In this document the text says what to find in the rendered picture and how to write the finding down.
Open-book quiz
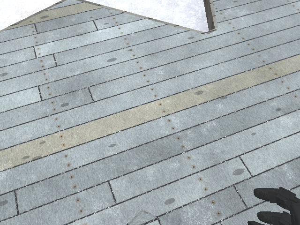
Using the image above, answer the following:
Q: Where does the right robot hand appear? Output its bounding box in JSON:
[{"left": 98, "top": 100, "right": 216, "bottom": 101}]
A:
[{"left": 247, "top": 187, "right": 300, "bottom": 225}]

